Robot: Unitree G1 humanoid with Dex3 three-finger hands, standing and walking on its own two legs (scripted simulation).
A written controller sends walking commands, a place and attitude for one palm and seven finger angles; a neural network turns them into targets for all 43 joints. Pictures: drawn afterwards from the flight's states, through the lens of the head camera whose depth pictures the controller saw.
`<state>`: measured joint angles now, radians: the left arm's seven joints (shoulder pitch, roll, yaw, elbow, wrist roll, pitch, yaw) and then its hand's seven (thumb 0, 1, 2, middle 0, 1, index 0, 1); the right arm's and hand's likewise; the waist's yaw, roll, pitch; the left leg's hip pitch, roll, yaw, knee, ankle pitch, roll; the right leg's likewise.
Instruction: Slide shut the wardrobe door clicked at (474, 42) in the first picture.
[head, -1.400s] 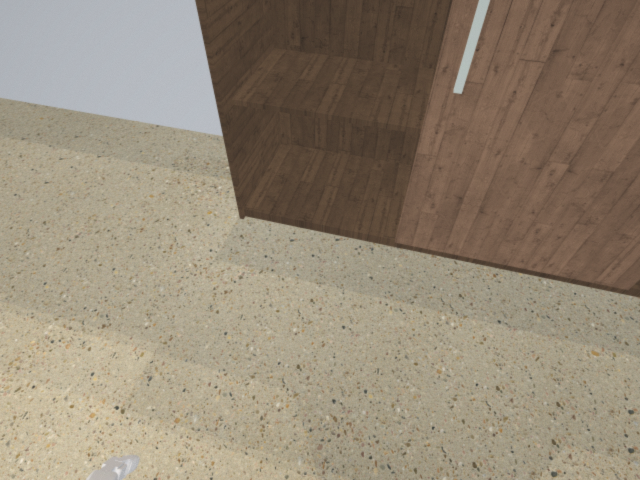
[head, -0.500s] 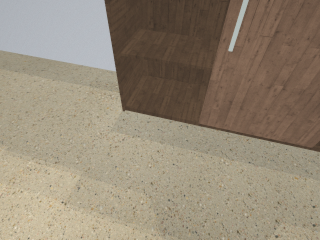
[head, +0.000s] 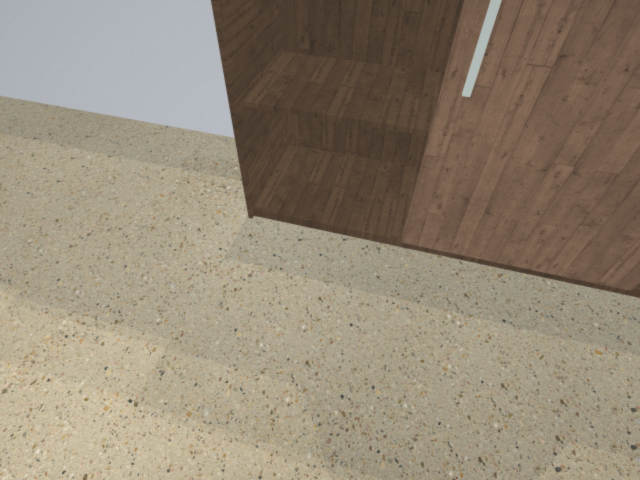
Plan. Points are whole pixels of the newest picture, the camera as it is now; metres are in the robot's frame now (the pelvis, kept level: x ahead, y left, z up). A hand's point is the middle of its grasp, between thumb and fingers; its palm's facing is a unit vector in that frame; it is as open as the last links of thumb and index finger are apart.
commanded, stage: look at it before walking up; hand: right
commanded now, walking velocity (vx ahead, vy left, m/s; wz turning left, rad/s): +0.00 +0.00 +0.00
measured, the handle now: (482, 40) +1.09 -0.35 +0.09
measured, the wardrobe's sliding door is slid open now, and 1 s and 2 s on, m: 0.67 0.67 0.67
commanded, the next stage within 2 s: walk to a spot facing it in 0.04 s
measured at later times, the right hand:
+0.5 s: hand out of the picture +0.02 -0.23 -0.20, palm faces +0.07 +0.99 -0.15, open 7.4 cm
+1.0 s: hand (446, 347) +0.40 -0.21 -0.20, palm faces -0.02 +0.99 -0.17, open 7.4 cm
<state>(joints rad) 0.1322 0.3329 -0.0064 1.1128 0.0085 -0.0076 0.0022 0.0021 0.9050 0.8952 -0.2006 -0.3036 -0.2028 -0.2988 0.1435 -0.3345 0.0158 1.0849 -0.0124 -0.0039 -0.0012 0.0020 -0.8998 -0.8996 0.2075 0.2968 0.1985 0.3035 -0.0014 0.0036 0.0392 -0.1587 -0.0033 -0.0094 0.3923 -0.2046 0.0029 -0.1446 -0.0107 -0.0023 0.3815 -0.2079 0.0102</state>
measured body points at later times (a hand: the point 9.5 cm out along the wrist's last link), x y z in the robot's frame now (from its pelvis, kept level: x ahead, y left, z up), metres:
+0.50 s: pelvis +0.07 -0.04 -0.02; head +0.06 -0.07 +0.43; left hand +0.08 +0.21 -0.15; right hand +0.02 -0.28 -0.19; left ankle +0.00 +0.11 -0.73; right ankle +0.05 -0.12 -0.75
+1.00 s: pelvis +0.29 -0.05 -0.04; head +0.32 -0.05 +0.41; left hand +0.15 +0.14 -0.18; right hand +0.40 -0.27 -0.18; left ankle +0.37 +0.02 -0.75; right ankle +0.08 -0.13 -0.68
